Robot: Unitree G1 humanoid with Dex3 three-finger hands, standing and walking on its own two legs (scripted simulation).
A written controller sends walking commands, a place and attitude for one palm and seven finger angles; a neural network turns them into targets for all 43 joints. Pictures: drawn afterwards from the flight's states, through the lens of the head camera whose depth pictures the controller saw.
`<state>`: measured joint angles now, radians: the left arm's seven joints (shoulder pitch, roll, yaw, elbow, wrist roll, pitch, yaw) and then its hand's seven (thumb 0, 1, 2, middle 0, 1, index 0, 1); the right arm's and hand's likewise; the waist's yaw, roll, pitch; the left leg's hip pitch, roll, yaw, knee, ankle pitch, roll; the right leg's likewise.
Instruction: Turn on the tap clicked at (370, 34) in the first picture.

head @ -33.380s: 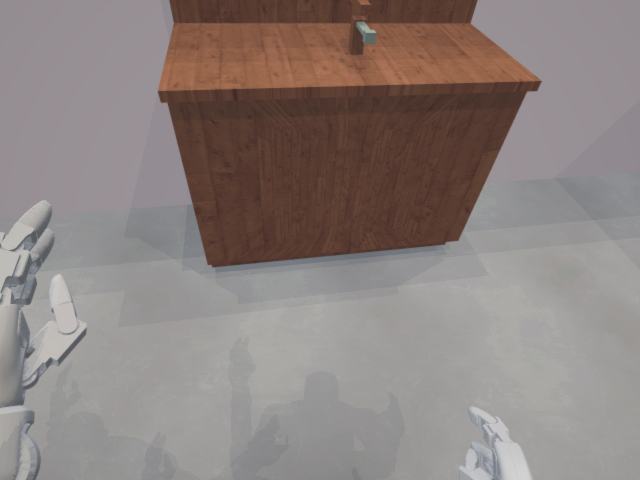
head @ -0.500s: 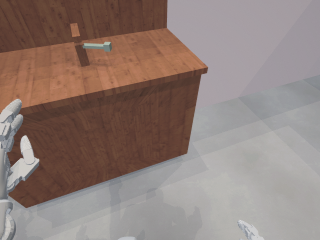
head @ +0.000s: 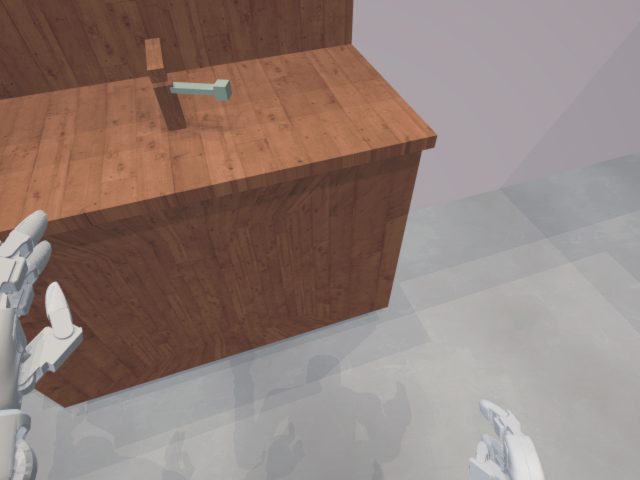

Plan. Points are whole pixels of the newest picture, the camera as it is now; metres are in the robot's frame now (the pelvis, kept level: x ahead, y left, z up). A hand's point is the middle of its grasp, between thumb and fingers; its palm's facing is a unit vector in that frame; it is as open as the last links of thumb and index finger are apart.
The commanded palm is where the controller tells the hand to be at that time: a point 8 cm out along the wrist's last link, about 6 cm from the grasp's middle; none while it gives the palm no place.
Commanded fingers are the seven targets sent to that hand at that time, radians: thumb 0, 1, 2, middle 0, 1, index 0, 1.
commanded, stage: stop stepping back and stand still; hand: left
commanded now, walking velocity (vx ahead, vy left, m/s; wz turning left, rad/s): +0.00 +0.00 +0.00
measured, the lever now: (222, 90) +0.75 +0.24 +0.11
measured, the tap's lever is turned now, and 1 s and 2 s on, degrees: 64 64 64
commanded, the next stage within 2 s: stand and check the lever's angle in 0.16 s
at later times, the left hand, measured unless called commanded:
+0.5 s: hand (64, 336) +0.21 +0.25 +0.16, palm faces +0.39 -0.84 -0.38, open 7.4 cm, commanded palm +0.16 +0.29 +0.18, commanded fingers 0.00 0.90 0.90 -0.20 -0.30 -0.20 -0.30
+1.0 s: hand (39, 347) +0.20 +0.27 +0.15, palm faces +0.39 -0.85 -0.36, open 7.4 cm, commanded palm +0.14 +0.31 +0.18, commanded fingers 0.00 0.90 0.90 -0.20 -0.30 -0.20 -0.30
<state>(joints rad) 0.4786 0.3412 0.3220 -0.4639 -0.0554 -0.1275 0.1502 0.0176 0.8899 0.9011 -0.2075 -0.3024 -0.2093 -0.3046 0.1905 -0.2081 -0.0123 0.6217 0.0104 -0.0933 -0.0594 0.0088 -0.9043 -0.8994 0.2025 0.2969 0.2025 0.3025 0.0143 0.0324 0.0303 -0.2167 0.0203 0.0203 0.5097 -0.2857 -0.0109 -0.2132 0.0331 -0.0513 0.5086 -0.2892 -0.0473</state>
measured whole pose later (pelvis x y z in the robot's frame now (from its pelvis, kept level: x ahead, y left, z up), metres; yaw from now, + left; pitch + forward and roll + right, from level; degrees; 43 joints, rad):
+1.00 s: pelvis -0.02 +0.03 +0.01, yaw -1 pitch +0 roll -1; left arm 0.47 0.34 0.30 -0.45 -0.05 -0.12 0.16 0.02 0.89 0.90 -0.21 -0.30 -0.21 -0.30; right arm 0.19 -0.21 0.00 0.61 -0.01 -0.09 -0.07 0.01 -0.90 -0.90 0.20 0.30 0.20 0.30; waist 0.01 0.02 0.01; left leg -0.23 0.01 0.04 0.44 -0.21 0.03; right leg -0.20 0.02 -0.03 0.37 -0.17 -0.01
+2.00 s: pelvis -0.02 +0.03 +0.01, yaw -1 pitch +0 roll -1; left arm 0.47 0.34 0.30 -0.45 -0.05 -0.12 0.16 0.02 0.89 0.90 -0.21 -0.30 -0.21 -0.30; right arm 0.18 -0.21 0.00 0.61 -0.01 -0.09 -0.07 0.01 -0.90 -0.90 0.20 0.30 0.20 0.30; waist 0.01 0.02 0.01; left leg -0.23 0.01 0.04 0.44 -0.22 0.03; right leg -0.19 0.02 -0.03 0.36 -0.18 -0.01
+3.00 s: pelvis -0.01 +0.04 +0.01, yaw -1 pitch +1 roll -1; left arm 0.46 0.34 0.30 -0.45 -0.05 -0.12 0.16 0.02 0.89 0.90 -0.21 -0.30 -0.21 -0.30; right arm 0.18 -0.21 0.01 0.60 0.00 -0.09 -0.07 0.01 -0.90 -0.90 0.20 0.30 0.20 0.30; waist 0.01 0.02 0.01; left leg -0.22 0.00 0.05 0.44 -0.23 0.04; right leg -0.19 0.01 -0.02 0.37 -0.19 0.00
